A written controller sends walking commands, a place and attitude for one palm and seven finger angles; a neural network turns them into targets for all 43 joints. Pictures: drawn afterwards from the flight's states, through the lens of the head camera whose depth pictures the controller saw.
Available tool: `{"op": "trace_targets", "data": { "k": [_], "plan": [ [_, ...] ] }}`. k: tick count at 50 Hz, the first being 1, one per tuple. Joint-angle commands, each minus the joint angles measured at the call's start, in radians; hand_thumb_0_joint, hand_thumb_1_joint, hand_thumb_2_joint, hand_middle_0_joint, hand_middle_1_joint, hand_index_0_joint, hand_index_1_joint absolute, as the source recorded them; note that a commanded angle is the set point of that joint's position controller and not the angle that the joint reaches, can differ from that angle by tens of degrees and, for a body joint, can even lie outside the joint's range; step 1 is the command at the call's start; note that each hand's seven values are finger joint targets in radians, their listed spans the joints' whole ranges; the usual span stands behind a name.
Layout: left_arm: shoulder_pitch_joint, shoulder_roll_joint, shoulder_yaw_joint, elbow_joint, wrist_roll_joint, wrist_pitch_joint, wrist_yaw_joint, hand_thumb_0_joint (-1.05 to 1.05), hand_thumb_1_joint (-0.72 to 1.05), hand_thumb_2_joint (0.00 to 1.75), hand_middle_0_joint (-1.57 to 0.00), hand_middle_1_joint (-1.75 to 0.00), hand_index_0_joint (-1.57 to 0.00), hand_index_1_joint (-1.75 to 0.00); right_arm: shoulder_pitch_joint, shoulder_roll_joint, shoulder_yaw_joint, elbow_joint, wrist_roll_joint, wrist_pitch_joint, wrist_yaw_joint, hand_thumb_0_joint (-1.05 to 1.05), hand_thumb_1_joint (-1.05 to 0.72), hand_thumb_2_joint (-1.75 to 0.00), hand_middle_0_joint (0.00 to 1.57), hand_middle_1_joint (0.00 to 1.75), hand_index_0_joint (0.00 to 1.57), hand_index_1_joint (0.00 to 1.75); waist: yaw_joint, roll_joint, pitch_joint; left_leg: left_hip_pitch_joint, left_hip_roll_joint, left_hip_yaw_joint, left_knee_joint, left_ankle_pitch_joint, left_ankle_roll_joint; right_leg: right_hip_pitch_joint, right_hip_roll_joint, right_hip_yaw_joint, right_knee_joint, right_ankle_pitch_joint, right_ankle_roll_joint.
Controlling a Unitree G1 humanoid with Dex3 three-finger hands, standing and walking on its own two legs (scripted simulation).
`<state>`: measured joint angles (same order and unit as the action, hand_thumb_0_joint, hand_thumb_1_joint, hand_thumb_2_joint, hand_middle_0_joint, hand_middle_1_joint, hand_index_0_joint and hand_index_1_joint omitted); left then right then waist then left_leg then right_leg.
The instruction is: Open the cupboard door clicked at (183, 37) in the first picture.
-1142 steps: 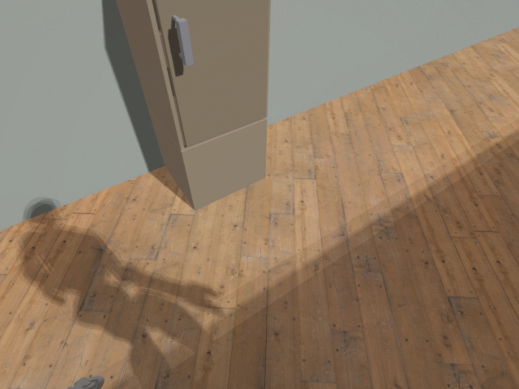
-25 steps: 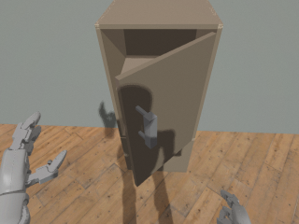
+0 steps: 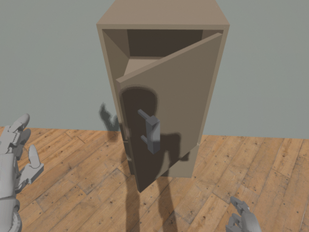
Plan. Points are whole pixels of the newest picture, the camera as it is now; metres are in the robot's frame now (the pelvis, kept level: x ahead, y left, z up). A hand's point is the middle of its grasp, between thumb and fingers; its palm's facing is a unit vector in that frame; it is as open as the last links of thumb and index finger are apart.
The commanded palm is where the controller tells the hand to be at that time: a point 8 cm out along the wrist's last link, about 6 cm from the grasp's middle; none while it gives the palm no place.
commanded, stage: step back with the hand held close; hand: left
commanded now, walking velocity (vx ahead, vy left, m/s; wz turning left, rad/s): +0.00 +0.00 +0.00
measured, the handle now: (148, 131) +0.37 +0.07 +0.07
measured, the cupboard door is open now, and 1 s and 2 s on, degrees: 45 45 45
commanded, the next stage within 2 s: stop stepping back and stand still in 1.28 s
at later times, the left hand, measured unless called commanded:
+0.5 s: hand (32, 179) +0.17 +0.27 +0.13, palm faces +0.32 -0.80 -0.51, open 7.4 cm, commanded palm +0.11 +0.31 +0.17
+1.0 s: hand out of the picture +0.07 +0.29 +0.15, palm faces +0.47 -0.76 -0.44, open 7.4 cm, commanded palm +0.00 +0.33 +0.17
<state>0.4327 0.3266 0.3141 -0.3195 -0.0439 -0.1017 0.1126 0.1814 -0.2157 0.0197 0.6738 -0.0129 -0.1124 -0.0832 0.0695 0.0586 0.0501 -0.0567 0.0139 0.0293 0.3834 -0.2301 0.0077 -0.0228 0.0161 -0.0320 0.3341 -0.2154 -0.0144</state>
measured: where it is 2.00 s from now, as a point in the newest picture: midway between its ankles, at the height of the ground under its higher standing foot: outside the picture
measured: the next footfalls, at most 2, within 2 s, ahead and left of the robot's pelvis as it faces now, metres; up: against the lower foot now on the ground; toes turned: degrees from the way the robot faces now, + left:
right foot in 1.38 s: -0.26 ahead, -0.08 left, +0.00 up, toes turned -4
left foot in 1.52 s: -0.08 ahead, +0.09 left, +0.00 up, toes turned -3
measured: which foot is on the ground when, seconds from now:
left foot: down 0.00-1.00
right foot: down 0.00-1.00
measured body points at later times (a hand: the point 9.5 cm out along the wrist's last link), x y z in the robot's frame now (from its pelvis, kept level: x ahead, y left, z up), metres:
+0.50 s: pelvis -0.04 +0.01 -0.01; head -0.01 +0.01 +0.44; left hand +0.14 +0.31 +0.16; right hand +0.15 -0.23 -0.09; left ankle -0.01 +0.11 -0.75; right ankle -0.01 -0.11 -0.75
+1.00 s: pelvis -0.12 +0.02 -0.03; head -0.10 +0.04 +0.42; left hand +0.04 +0.32 +0.17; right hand +0.05 -0.20 -0.11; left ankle -0.03 +0.11 -0.74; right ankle -0.03 -0.11 -0.75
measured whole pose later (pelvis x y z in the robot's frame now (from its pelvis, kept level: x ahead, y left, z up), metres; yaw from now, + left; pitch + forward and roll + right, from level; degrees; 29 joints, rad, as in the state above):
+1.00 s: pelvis -0.12 +0.02 -0.03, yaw +2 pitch -2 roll -2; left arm 0.51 0.38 0.41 -0.54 -0.01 -0.23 0.16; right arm 0.20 -0.21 0.01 0.62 -0.01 -0.10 -0.07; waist 0.02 0.00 0.08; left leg -0.46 -0.02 0.01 0.75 -0.37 0.01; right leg -0.39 0.02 0.02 0.60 -0.18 0.01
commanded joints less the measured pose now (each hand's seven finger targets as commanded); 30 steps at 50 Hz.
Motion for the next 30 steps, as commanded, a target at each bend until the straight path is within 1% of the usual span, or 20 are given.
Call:
{"op": "trace_targets", "data": {
  "k": [1, 4, 5, 6, 7, 8, 9, 11, 12, 13, 15, 17, 18, 20, 22, 23, 24, 26, 28, 30],
  "plan": [
    [-0.101, 0.191, 0.122, -0.234, -0.001, -0.071, 0.018, 0.00, 0.90, 0.90, -0.20, -0.30, -0.20, -0.30, -0.131, -0.108, -0.041, -0.164, 0.001, -0.060, -0.005, 0.00, -0.90, -0.90, 0.20, 0.30, 0.20, 0.30, 0.000, 0.034, -0.092, 0.020, 0.001, -0.013, -0.049, 0.228, 0.006, -0.037, -0.010, 0.013, -0.053, 0.172, -0.003],
    [-0.085, 0.179, 0.114, -0.206, -0.004, -0.066, 0.016, 0.00, 0.90, 0.90, -0.20, -0.30, -0.20, -0.30, -0.133, -0.108, -0.041, -0.164, 0.002, -0.058, -0.004, 0.00, -0.90, -0.90, 0.20, 0.30, 0.20, 0.30, -0.001, -0.002, -0.071, 0.013, 0.003, -0.012, -0.051, 0.221, 0.008, -0.045, -0.009, 0.012, -0.060, 0.166, 0.000],
    [-0.086, 0.183, 0.119, -0.210, -0.005, -0.067, 0.015, 0.00, 0.90, 0.90, -0.20, -0.30, -0.20, -0.30, -0.131, -0.110, -0.043, -0.164, 0.002, -0.057, -0.004, 0.00, -0.90, -0.90, 0.20, 0.30, 0.20, 0.30, 0.000, -0.009, -0.088, 0.018, 0.002, -0.013, -0.050, 0.227, 0.010, -0.038, -0.009, 0.012, -0.056, 0.172, 0.000],
    [-0.158, 0.230, 0.142, -0.383, -0.005, -0.088, 0.020, 0.00, 0.90, 0.90, -0.20, -0.30, -0.20, -0.30, -0.146, -0.109, -0.042, -0.187, 0.004, -0.070, -0.002, 0.00, -0.90, -0.90, 0.20, 0.30, 0.20, 0.30, 0.008, 0.038, -0.156, 0.042, -0.001, -0.018, -0.038, 0.238, 0.010, -0.016, -0.012, 0.021, -0.051, 0.188, 0.000],
    [-0.162, 0.353, 0.271, -0.376, -0.006, -0.123, 0.025, 0.00, 0.90, 0.90, -0.20, -0.30, -0.20, -0.30, -0.136, -0.134, -0.036, -0.215, 0.014, -0.049, -0.005, 0.00, -0.90, -0.90, 0.20, 0.30, 0.20, 0.30, -0.043, 0.011, -0.031, -0.048, 0.008, -0.033, 0.001, 0.186, 0.032, -0.154, -0.049, 0.094, -0.095, 0.242, -0.002],
    [-0.120, 0.331, 0.266, -0.310, -0.004, -0.131, 0.018, 0.00, 0.90, 0.90, -0.20, -0.30, -0.20, -0.30, -0.131, -0.119, -0.037, -0.198, 0.011, -0.032, -0.006, 0.00, -0.90, -0.90, 0.20, 0.30, 0.20, 0.30, -0.040, -0.020, -0.015, -0.075, 0.004, -0.048, 0.011, 0.152, 0.029, -0.163, -0.070, 0.092, -0.099, 0.246, -0.005],
    [0.004, 0.238, 0.200, -0.244, -0.005, -0.121, 0.006, 0.00, 0.90, 0.90, -0.20, -0.30, -0.20, -0.30, -0.129, -0.121, -0.044, -0.199, 0.008, -0.018, -0.004, 0.00, -0.90, -0.90, 0.20, 0.30, 0.20, 0.30, -0.046, -0.052, -0.036, -0.070, 0.009, -0.043, 0.027, 0.171, 0.027, -0.173, -0.078, 0.091, -0.086, 0.261, -0.005],
    [0.073, 0.195, 0.157, -0.246, -0.006, -0.113, -0.002, 0.00, 0.90, 0.90, -0.20, -0.30, -0.20, -0.30, -0.122, -0.130, -0.053, -0.217, 0.011, 0.002, 0.001, 0.00, -0.90, -0.90, 0.20, 0.30, 0.20, 0.30, -0.050, -0.042, -0.108, -0.054, 0.021, -0.029, 0.041, 0.227, 0.025, -0.161, -0.084, 0.077, -0.053, 0.306, 0.003],
    [0.084, 0.198, 0.161, -0.242, -0.007, -0.111, -0.001, 0.00, 0.90, 0.90, -0.20, -0.30, -0.20, -0.30, -0.118, -0.131, -0.056, -0.221, 0.014, 0.009, 0.000, 0.00, -0.90, -0.90, 0.20, 0.30, 0.20, 0.30, -0.053, -0.056, -0.131, -0.051, 0.028, -0.027, 0.044, 0.265, 0.025, -0.155, -0.084, 0.068, -0.037, 0.338, 0.008],
    [0.092, 0.204, 0.164, -0.252, -0.008, -0.113, 0.001, 0.00, 0.90, 0.90, -0.20, -0.30, -0.20, -0.30, -0.126, -0.133, -0.059, -0.224, 0.015, 0.014, -0.005, 0.00, -0.90, -0.90, 0.20, 0.30, 0.20, 0.30, -0.051, -0.026, -0.159, -0.043, 0.032, -0.027, 0.044, 0.320, 0.024, -0.139, -0.085, 0.056, -0.015, 0.384, 0.009],
    [0.112, 0.220, 0.178, -0.258, -0.011, -0.104, 0.008, 0.00, 0.90, 0.90, -0.20, -0.30, -0.20, -0.30, -0.115, -0.132, -0.065, -0.240, 0.022, 0.031, -0.007, 0.00, -0.90, -0.90, 0.20, 0.30, 0.20, 0.30, -0.053, -0.065, -0.205, -0.038, 0.045, -0.024, 0.051, 0.369, 0.022, -0.125, -0.082, 0.049, 0.014, 0.420, 0.018],
    [0.107, 0.250, 0.201, -0.292, -0.009, -0.103, 0.015, 0.00, 0.90, 0.90, -0.20, -0.30, -0.20, -0.30, -0.116, -0.129, -0.069, -0.251, 0.023, 0.043, -0.011, 0.00, -0.90, -0.90, 0.20, 0.30, 0.20, 0.30, -0.054, -0.084, -0.218, -0.052, 0.046, -0.022, 0.060, 0.377, 0.021, -0.124, -0.082, 0.052, 0.030, 0.445, 0.020],
    [0.101, 0.263, 0.208, -0.312, -0.009, -0.104, 0.018, 0.00, 0.90, 0.90, -0.20, -0.30, -0.20, -0.30, -0.124, -0.131, -0.070, -0.253, 0.024, 0.047, -0.014, 0.00, -0.90, -0.90, 0.20, 0.30, 0.20, 0.30, -0.052, -0.051, -0.218, -0.061, 0.044, -0.024, 0.064, 0.385, 0.021, -0.122, -0.087, 0.055, 0.038, 0.456, 0.016],
    [0.117, 0.266, 0.210, -0.343, -0.008, -0.102, 0.025, 0.00, 0.90, 0.90, -0.20, -0.30, -0.20, -0.30, -0.115, -0.127, -0.071, -0.269, 0.026, 0.052, -0.015, 0.00, -0.90, -0.90, 0.20, 0.30, 0.20, 0.30, -0.051, -0.047, -0.229, -0.079, 0.048, -0.025, 0.067, 0.372, 0.020, -0.119, -0.084, 0.058, 0.057, 0.437, 0.016],
    [0.126, 0.276, 0.223, -0.358, -0.007, -0.104, 0.033, 0.00, 0.90, 0.90, -0.20, -0.30, -0.20, -0.30, -0.114, -0.123, -0.072, -0.276, 0.026, 0.055, -0.017, 0.00, -0.90, -0.90, 0.20, 0.30, 0.20, 0.30, -0.051, -0.049, -0.219, -0.106, 0.052, -0.031, 0.062, 0.338, 0.022, -0.132, -0.080, 0.065, 0.065, 0.395, 0.017],
    [0.113, 0.290, 0.232, -0.387, -0.006, -0.106, 0.034, 0.00, 0.90, 0.90, -0.20, -0.30, -0.20, -0.30, -0.119, -0.129, -0.074, -0.278, 0.023, 0.053, -0.018, 0.00, -0.90, -0.90, 0.20, 0.30, 0.20, 0.30, -0.047, -0.012, -0.218, -0.121, 0.049, -0.037, 0.060, 0.322, 0.022, -0.131, -0.081, 0.068, 0.067, 0.373, 0.014],
    [0.120, 0.284, 0.231, -0.391, -0.004, -0.110, 0.038, 0.00, 0.90, 0.90, -0.20, -0.30, -0.20, -0.30, -0.111, -0.124, -0.071, -0.281, 0.025, 0.051, -0.019, 0.00, -0.90, -0.90, 0.20, 0.30, 0.20, 0.30, -0.049, -0.021, -0.209, -0.141, 0.055, -0.048, 0.051, 0.299, 0.022, -0.130, -0.076, 0.068, 0.075, 0.337, 0.014],
    [0.123, 0.273, 0.224, -0.397, -0.002, -0.116, 0.042, 0.00, 0.90, 0.90, -0.20, -0.30, -0.20, -0.30, -0.103, -0.131, -0.072, -0.285, 0.024, 0.047, -0.018, 0.00, -0.90, -0.90, 0.20, 0.30, 0.20, 0.30, -0.051, 0.008, -0.187, -0.190, 0.065, -0.059, 0.031, 0.214, 0.029, -0.140, -0.064, 0.071, 0.083, 0.246, 0.016],
    [0.120, 0.276, 0.232, -0.397, 0.003, -0.124, 0.045, 0.00, 0.90, 0.90, -0.20, -0.30, -0.20, -0.30, -0.104, -0.137, -0.073, -0.287, 0.021, 0.040, -0.018, 0.00, -0.90, -0.90, 0.20, 0.30, 0.20, 0.30, -0.051, 0.023, -0.154, -0.267, 0.073, -0.084, -0.002, 0.080, 0.037, -0.136, -0.054, 0.074, 0.087, 0.141, 0.014],
    [0.115, 0.264, 0.232, -0.389, 0.012, -0.137, 0.049, 0.00, 0.90, 0.90, -0.20, -0.30, -0.20, -0.30, -0.094, -0.142, -0.071, -0.289, 0.021, 0.029, -0.015, 0.00, -0.90, -0.90, 0.20, 0.30, 0.20, 0.30, -0.057, 0.038, -0.112, -0.370, 0.091, -0.106, -0.040, -0.123, 0.051, -0.128, -0.047, 0.081, 0.111, 0.036, 0.015]
  ]
}}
